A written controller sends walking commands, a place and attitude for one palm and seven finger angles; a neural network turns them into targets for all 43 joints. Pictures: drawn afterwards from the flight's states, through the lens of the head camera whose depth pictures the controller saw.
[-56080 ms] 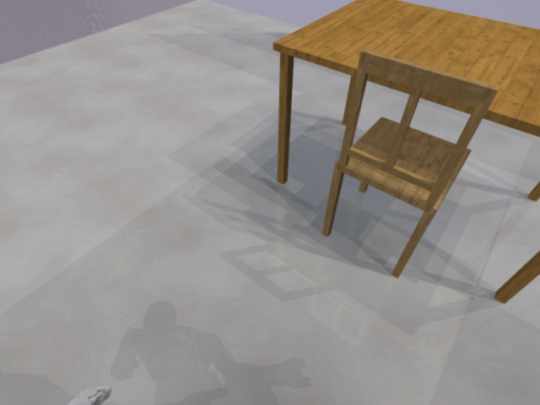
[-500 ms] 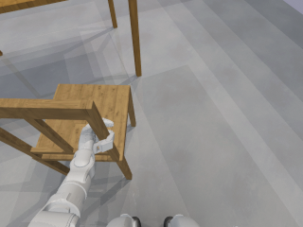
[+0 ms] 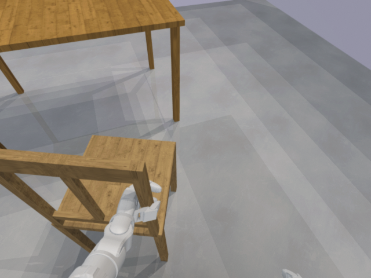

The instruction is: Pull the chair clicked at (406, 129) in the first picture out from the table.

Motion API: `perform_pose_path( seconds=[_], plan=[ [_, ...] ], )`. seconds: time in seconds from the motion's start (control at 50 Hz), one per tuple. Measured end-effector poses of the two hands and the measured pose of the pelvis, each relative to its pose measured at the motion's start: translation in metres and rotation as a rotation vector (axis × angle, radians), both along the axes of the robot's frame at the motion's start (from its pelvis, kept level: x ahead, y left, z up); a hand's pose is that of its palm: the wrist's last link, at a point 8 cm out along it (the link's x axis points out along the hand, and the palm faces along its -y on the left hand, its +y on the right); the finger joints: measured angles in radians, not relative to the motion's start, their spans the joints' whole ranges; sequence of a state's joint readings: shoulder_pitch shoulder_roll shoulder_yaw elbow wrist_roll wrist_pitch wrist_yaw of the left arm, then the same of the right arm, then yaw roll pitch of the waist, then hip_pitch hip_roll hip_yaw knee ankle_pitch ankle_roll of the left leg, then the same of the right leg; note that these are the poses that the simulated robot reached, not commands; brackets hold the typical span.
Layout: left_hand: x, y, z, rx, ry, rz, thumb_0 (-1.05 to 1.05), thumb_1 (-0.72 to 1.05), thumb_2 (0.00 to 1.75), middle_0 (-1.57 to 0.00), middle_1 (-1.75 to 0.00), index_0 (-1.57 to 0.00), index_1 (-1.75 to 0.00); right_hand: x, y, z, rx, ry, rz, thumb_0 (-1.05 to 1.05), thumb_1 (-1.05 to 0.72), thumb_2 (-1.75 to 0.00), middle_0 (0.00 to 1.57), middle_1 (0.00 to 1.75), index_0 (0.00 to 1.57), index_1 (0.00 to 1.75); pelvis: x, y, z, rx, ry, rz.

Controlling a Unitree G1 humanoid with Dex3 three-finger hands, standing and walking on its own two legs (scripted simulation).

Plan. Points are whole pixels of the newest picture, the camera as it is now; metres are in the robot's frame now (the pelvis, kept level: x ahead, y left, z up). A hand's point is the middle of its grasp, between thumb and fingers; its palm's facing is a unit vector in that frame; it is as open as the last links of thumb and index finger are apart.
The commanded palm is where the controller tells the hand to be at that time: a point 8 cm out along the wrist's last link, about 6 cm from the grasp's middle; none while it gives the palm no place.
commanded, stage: stop walking, hand still on the chair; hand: left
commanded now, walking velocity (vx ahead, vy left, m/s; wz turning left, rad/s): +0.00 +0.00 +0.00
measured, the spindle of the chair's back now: (86, 199) +0.32 +0.27 -0.10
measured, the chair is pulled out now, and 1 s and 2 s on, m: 0.66 0.66 0.66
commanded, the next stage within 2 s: open the thumb and straighten the fingers in 0.80 s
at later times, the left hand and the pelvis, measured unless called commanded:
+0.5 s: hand (152, 209) +0.29 +0.09 -0.07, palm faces -0.08 -0.99 -0.10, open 6.1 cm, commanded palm +0.28 +0.14 -0.05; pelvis +0.06 -0.01 +0.01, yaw +0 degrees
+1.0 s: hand (152, 208) +0.29 +0.09 -0.07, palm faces -0.03 -1.00 -0.07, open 6.2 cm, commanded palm +0.26 +0.15 -0.05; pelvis +0.06 -0.02 +0.00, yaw +2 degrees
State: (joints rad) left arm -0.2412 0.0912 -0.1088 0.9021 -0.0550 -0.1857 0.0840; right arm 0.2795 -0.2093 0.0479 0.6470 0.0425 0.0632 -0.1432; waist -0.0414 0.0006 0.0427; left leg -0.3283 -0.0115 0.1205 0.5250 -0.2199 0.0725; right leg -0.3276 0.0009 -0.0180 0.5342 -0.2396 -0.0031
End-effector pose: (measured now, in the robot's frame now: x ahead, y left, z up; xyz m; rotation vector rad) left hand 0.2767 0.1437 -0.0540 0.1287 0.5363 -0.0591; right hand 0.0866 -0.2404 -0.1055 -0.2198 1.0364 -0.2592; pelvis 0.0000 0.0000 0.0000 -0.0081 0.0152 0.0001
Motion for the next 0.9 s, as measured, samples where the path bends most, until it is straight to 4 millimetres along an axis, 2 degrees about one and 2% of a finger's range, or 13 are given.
perform_pose_path(
  seconds=[0.1, 0.18, 0.34, 0.46, 0.62, 0.9],
  plan=[
    [-0.004, 0.0, 0.0, 0.0, 0.006, -0.003, 0.14, 0.6, 0.77, -0.27, -1.21, -0.5, -1.45, 0.022, 0.021, -0.002, 0.048, -0.025, 0.048, 0.01, -0.91, -0.9, 0.2, 0.3, 0.2, 0.3, 0.014, 0.001, 0.002, 0.003, -0.012, -0.001],
    [-0.003, 0.0, 0.0, 0.002, 0.011, -0.005, 0.14, 0.59, 0.78, -0.27, -1.21, -0.5, -1.45, 0.043, 0.025, 0.0, 0.061, -0.047, 0.075, 0.01, -0.91, -0.9, 0.2, 0.3, 0.2, 0.3, 0.027, 0.001, 0.004, 0.0, -0.007, -0.003],
    [-0.003, 0.0, 0.001, 0.007, 0.015, -0.012, 0.14, 0.58, 0.8, -0.27, -1.23, -0.5, -1.45, 0.084, 0.009, 0.01, 0.026, -0.103, 0.097, 0.01, -0.91, -0.9, 0.2, 0.3, 0.2, 0.3, 0.048, -0.002, 0.005, 0.001, -0.002, -0.001],
    [-0.003, 0.0, 0.001, 0.001, 0.018, 0.005, 0.15, 0.58, 0.81, -0.27, -1.24, -0.5, -1.45, 0.104, -0.006, 0.02, -0.003, -0.141, 0.098, 0.01, -0.91, -0.9, 0.2, 0.3, 0.2, 0.3, 0.055, -0.008, 0.005, 0.004, -0.002, 0.001],
    [-0.003, -0.001, 0.001, -0.006, 0.022, 0.039, 0.17, 0.57, 0.83, -0.27, -1.23, -0.5, -1.45, 0.108, -0.014, 0.024, -0.007, -0.146, 0.091, 0.01, -0.91, -0.9, 0.2, 0.3, 0.2, 0.3, 0.059, -0.016, 0.006, 0.004, -0.003, 0.003],
    [-0.004, -0.001, 0.001, -0.004, 0.025, 0.057, 0.17, 0.57, 0.83, -0.28, -1.21, -0.5, -1.45, 0.087, -0.017, 0.015, 0.01, -0.088, 0.06, 0.01, -0.91, -0.9, 0.2, 0.3, 0.2, 0.3, 0.058, -0.02, 0.007, 0.003, -0.005, -0.001]
  ],
)
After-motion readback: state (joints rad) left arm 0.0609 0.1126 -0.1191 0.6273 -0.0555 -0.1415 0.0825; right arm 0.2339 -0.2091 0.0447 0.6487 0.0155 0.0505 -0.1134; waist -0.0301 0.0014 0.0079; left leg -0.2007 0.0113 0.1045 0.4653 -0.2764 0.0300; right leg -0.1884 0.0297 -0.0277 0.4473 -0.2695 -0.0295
